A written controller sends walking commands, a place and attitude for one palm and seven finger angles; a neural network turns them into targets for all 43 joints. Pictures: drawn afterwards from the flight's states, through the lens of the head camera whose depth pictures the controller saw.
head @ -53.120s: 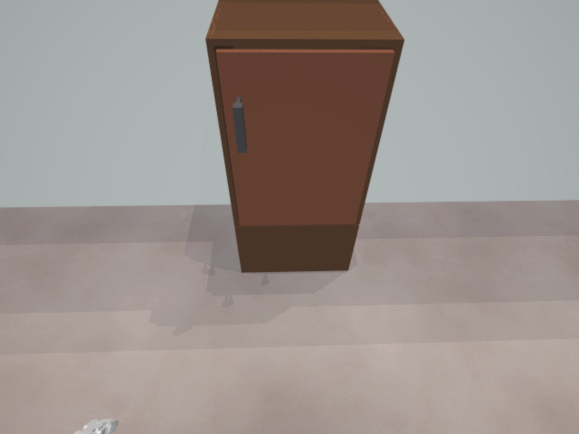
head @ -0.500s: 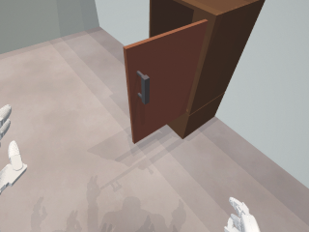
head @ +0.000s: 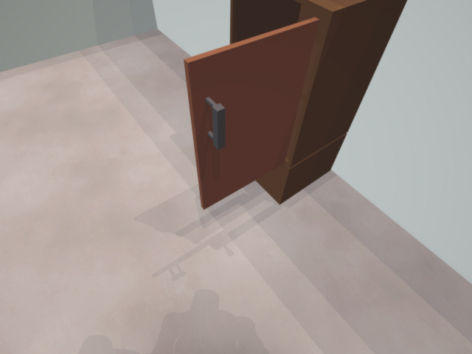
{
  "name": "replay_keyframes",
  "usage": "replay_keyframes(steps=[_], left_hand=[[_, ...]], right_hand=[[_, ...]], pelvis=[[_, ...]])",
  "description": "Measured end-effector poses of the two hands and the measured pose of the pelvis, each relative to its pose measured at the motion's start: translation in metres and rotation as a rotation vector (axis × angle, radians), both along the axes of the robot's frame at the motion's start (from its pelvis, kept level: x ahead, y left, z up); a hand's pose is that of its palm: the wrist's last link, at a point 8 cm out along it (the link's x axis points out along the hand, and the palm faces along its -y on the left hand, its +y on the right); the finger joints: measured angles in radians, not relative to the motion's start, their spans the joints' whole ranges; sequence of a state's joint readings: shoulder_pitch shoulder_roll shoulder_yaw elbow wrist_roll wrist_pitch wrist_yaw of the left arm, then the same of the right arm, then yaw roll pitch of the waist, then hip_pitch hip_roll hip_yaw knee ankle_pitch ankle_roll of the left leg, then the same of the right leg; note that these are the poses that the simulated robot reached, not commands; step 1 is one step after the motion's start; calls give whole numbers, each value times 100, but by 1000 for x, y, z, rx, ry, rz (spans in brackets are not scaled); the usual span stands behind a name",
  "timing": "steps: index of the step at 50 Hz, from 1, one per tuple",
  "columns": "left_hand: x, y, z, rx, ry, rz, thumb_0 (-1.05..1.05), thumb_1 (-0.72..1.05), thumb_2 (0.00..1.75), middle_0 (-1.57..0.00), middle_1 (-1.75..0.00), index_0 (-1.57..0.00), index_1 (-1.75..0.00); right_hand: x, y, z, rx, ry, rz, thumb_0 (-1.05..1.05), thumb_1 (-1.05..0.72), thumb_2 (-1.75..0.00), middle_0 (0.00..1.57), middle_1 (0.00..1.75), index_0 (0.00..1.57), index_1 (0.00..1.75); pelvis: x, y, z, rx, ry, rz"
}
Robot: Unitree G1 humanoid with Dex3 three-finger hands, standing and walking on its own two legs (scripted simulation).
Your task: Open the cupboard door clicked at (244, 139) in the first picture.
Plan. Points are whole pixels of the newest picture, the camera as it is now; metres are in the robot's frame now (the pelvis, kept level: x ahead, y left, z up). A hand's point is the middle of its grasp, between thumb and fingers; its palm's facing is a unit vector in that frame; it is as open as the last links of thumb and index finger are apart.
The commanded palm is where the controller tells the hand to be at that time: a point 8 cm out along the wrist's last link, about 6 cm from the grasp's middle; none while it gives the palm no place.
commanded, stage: let the arm hang, fingers relaxed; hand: left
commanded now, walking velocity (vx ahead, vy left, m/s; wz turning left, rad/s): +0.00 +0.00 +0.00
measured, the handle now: (214, 123) +0.65 +0.10 -0.03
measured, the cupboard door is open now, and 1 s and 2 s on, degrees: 89 89 89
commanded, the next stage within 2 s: look to check the result in 0.62 s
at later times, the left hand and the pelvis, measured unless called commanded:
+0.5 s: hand out of the picture +0.03 +0.18 -0.17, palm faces +0.00 -0.98 -0.20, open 7.3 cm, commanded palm none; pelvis +0.02 +0.00 +0.00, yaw -1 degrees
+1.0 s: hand out of the picture +0.02 +0.17 -0.17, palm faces +0.02 -0.98 -0.18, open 7.4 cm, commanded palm none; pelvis +0.03 +0.00 +0.00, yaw -1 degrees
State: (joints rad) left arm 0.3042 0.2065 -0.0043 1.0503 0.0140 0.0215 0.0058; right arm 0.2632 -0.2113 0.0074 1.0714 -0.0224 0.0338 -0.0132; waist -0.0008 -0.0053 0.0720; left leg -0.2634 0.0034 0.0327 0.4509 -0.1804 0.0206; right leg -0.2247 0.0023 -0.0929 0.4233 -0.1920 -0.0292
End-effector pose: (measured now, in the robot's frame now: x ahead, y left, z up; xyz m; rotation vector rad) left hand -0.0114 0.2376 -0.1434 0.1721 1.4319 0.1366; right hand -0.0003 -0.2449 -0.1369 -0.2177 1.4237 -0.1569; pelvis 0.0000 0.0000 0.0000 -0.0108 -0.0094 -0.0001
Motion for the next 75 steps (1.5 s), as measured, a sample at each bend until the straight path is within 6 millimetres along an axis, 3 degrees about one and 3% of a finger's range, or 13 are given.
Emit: replay_keyframes(steps=[7, 16, 22, 47, 75], left_hand=[[-10, 10, 9, 51, 40, 19, 0, 92, 89, -20, -30, -21, -30], [21, -1, 7, 31, -30, 8, 0, 91, 90, -20, -29, -20, -30], [38, -14, 3, 2, -60, -1, 0, 92, 90, -20, -29, -20, -30], [25, -19, 2, -20, 6, 29, 0, 91, 90, -20, -29, -20, -30], [67, -4, 10, 26, -64, -3, 0, 90, 90, -20, -29, -20, -30]], right_hand=[[-12, 18, -11, 59, 25, -29, 1, -91, -90, 20, 30, 20, 30], [-6, 39, -15, 105, 6, -47, 1, -91, -90, 20, 30, 20, 30], [-4, 43, -14, 102, 7, -57, 1, -91, -90, 20, 30, 20, 30], [21, 33, -9, 67, -8, -43, 1, -91, -90, 20, 30, 20, 30], [48, 10, -6, 38, -40, -21, 1, -91, -90, 20, 30, 20, 30]], pelvis=[[2, 0, 2, 3, -9, -4], [8, 2, 2, 9, -10, -11], [14, 3, 3, 12, -10, -15], [29, 3, 5, 12, -9, -12], [40, -3, 6, 15, -4, -10]])
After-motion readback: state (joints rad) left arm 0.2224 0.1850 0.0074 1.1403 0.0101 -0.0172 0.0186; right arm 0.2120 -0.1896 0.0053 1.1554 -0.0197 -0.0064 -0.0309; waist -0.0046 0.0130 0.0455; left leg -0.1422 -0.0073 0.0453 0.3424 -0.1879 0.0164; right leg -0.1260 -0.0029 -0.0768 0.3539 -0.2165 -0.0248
